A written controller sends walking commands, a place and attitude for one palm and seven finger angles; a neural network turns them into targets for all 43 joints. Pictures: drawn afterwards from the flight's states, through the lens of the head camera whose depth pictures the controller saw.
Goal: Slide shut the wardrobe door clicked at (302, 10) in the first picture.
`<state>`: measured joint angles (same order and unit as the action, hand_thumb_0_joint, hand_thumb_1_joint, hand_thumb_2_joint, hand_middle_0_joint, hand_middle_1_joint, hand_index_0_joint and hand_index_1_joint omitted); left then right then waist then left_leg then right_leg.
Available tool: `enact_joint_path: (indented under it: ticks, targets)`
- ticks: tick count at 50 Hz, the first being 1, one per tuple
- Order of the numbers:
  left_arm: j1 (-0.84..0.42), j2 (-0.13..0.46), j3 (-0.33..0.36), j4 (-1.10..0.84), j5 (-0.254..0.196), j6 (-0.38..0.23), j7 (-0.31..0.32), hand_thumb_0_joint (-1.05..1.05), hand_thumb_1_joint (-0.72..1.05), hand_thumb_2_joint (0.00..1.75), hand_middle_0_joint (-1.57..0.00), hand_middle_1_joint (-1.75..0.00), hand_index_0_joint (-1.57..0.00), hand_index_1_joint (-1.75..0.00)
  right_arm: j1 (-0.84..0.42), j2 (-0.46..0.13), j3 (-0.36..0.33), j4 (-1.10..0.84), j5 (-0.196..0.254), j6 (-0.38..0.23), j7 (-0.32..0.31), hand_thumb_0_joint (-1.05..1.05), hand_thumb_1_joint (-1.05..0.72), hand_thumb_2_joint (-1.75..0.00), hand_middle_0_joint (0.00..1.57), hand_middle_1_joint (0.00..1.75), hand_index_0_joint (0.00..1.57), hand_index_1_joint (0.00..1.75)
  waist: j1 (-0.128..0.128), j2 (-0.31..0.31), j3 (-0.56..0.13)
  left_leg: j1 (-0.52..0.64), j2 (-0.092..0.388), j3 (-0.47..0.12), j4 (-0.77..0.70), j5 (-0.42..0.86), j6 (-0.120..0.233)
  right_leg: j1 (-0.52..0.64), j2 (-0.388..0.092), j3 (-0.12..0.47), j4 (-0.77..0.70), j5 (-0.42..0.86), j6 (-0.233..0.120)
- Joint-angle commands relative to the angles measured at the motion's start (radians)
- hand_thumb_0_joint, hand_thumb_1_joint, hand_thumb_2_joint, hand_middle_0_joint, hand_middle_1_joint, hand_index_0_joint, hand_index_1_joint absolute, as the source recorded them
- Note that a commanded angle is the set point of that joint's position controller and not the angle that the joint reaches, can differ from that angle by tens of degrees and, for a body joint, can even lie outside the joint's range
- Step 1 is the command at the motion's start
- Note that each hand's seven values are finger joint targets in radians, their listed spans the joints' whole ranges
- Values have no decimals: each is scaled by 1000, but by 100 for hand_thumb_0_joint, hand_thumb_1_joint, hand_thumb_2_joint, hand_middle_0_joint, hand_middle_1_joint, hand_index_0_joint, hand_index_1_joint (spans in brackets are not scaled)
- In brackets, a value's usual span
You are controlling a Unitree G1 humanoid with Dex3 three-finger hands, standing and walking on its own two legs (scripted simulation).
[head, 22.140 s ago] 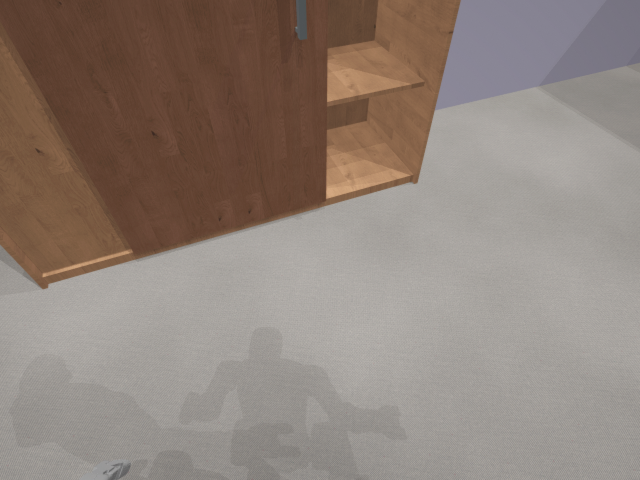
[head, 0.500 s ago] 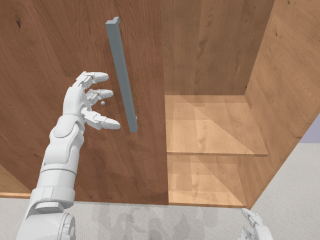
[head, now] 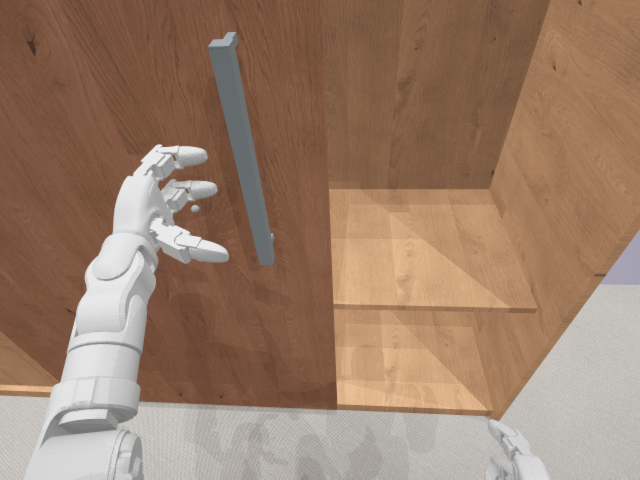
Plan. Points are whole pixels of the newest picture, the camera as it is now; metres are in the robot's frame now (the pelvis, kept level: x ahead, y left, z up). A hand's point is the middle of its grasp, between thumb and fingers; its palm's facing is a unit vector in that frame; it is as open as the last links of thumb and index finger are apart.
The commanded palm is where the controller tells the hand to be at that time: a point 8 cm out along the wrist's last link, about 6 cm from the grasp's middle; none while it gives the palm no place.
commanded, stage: move the hooked fingers beside the handle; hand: left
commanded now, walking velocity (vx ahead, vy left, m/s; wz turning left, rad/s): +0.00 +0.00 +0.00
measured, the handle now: (252, 167) +0.47 +0.12 +0.18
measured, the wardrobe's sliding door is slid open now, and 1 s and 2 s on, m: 0.47 0.47 0.47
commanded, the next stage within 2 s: feel for the door with the fingertips in 0.54 s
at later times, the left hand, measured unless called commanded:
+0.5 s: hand (187, 205) +0.39 +0.19 +0.18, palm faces +0.02 -1.00 -0.02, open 14.0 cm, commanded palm +0.37 +0.23 +0.17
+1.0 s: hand (226, 203) +0.40 +0.14 +0.18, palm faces -0.01 -1.00 -0.01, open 14.0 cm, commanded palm +0.37 +0.19 +0.17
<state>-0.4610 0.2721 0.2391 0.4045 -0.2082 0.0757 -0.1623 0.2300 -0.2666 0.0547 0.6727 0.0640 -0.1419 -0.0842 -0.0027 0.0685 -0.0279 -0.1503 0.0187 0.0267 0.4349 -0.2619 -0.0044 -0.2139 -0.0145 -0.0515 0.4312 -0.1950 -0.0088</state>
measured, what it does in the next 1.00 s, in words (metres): stands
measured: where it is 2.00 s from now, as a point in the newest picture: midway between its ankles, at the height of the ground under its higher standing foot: outside the picture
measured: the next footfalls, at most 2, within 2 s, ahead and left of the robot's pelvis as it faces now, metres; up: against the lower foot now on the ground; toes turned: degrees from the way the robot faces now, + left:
none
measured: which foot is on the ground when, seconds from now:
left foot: down 0.00-1.00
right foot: down 0.00-1.00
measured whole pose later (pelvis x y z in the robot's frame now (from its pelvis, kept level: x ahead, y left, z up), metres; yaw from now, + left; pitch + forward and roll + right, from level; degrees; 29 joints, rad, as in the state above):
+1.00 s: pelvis +0.01 +0.00 +0.00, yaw +0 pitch +0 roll +0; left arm -0.50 0.20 0.16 0.40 -0.18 0.10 -0.09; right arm 0.21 -0.25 0.06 0.67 0.06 -0.13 -0.07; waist 0.00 0.07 -0.03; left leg -0.16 0.01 0.03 0.44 -0.28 0.00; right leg -0.22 -0.02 -0.05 0.44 -0.21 0.00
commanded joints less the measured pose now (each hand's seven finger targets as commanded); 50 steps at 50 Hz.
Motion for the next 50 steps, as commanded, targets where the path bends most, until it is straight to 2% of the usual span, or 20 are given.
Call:
enact_joint_path:
  ticks: [1,3,9,10,13,18,22,25,27,29,31,32,34,36,38,39,41,44,46,50]
  targets:
    - [-471,208,43,-209,-17,-70,7,0,-50,30,-30,-120,-30,-120,-116,-105,-37,-149,1,-59,-7,0,-90,-90,20,30,20,30,-10,-68,-213,13,-24,-19,-58,159,29,91,17,16,-53,161,-11]
    - [-456,248,76,-195,-11,-75,12,0,-50,30,-30,-120,-30,-120,-110,-107,-37,-145,-3,-56,-9,0,-90,-90,20,30,20,30,0,-41,-221,14,-24,-18,-57,164,28,100,17,19,-53,157,-13]
    - [-476,227,57,-127,-15,-75,-1,0,-50,30,-30,-120,-30,-120,-96,-109,-35,-140,-1,-55,-10,0,-90,-90,20,30,20,30,-12,-50,-213,4,-23,-21,-53,169,27,91,16,17,-48,171,-13]
    - [-506,224,52,-116,-18,-76,-3,0,-50,30,-30,-120,-30,-120,-90,-111,-36,-136,0,-56,-10,0,-90,-90,20,30,20,30,-21,-90,-213,0,-22,-21,-53,161,29,87,17,15,-51,167,-10]
    - [-475,283,104,-119,-12,-87,-9,0,-50,30,-30,-120,-30,-120,-85,-115,-39,-140,-3,-52,-9,0,-90,-90,20,30,20,30,-1,-52,-252,3,-23,-16,-46,191,28,116,14,20,-41,197,-13]
    - [-444,279,109,-165,-19,-107,-22,0,-50,30,-30,-120,-30,-120,-80,-112,-46,-153,-4,-59,-4,0,-90,-90,20,30,20,30,3,-59,-290,24,-21,-15,-38,247,28,143,19,15,-28,258,-14]
    - [-411,229,74,-192,-29,-92,-33,0,-50,30,-30,-120,-30,-120,-85,-112,-50,-157,2,-64,1,0,-90,-90,20,30,20,30,-2,-58,-270,32,-20,-12,-38,264,28,126,20,10,-27,283,-13]
    - [-442,205,43,-172,-28,-72,-24,0,-50,30,-30,-120,-30,-120,-87,-114,-46,-146,5,-60,-2,0,-90,-90,20,30,20,30,-17,-52,-200,12,-20,-18,-46,201,27,73,21,7,-44,201,-13]
    - [-471,216,51,-193,-24,-71,-14,0,-50,30,-30,-120,-30,-120,-87,-114,-48,-148,0,-60,-5,0,-90,-90,20,30,20,30,-15,-68,-227,19,-20,-21,-47,199,29,83,21,10,-43,194,-11]
    - [-472,244,72,-254,-13,-87,1,0,-50,30,-30,-120,-30,-120,-92,-108,-47,-153,-5,-61,-3,0,-90,-90,20,30,20,30,-3,-8,-274,46,-22,-23,-44,244,26,111,19,11,-33,226,-17]
    - [-468,234,71,-265,-19,-95,4,0,-50,30,-30,-120,-30,-120,-93,-105,-47,-152,-7,-66,0,0,-90,-90,20,30,20,30,-3,-52,-296,54,-18,-25,-41,268,24,129,20,8,-27,259,-15]
    - [-442,236,78,-252,-18,-93,4,0,-50,30,-30,-120,-30,-120,-97,-105,-47,-152,-6,-66,0,0,-90,-90,20,30,20,30,3,-55,-296,51,-18,-22,-42,274,23,136,20,8,-24,266,-16]
    - [-439,153,4,-217,-18,-81,3,0,-50,30,-30,-120,-30,-120,-101,-100,-40,-146,-1,-63,2,0,-90,-90,20,30,20,30,-13,-37,-227,39,-17,-23,-47,250,22,91,21,3,-32,237,-15]
    - [-457,149,4,-169,-21,-58,10,0,-50,30,-30,-120,-30,-120,-98,-107,-43,-135,2,-59,-1,0,-90,-90,20,30,20,30,-19,-74,-196,22,-16,-25,-47,207,24,64,24,3,-41,195,-13]
    - [-438,195,41,-181,-9,-51,25,0,-50,30,-30,-120,-30,-120,-99,-109,-43,-138,-2,-52,0,0,-90,-90,20,30,20,30,0,-57,-224,20,-18,-25,-50,208,22,86,22,4,-40,185,-16]
    - [-459,160,10,-225,-5,-55,29,0,-50,30,-30,-120,-30,-120,-108,-99,-40,-151,-4,-53,4,0,-90,-90,20,30,20,30,-2,-24,-242,33,-21,-24,-49,231,21,96,18,6,-35,209,-17]
    - [-481,118,-23,-244,-4,-57,40,0,-50,30,-30,-120,-30,-120,-110,-93,-43,-150,-4,-54,6,0,-90,-90,20,30,20,30,-11,-60,-267,56,-17,-24,-38,264,22,99,22,0,-27,245,-15]
    - [-460,133,-1,-246,-2,-55,61,0,-50,30,-30,-120,-30,-120,-109,-92,-43,-145,-8,-49,9,0,-90,-90,20,30,20,30,-1,-72,-272,48,-18,-22,-37,272,21,114,21,2,-24,259,-14]
    - [-485,88,-42,-227,4,-46,70,0,-50,30,-30,-120,-30,-120,-116,-87,-40,-141,-4,-44,9,0,-90,-90,20,30,20,30,-12,-71,-234,37,-18,-19,-41,245,20,90,21,1,-30,233,-12]
    - [-487,75,-48,-272,21,-48,109,0,-50,30,-30,-120,-30,-120,-123,-80,-43,-148,-10,-41,15,0,-90,-90,20,30,20,30,1,-69,-272,57,-18,-19,-40,259,21,110,22,4,-27,239,-14]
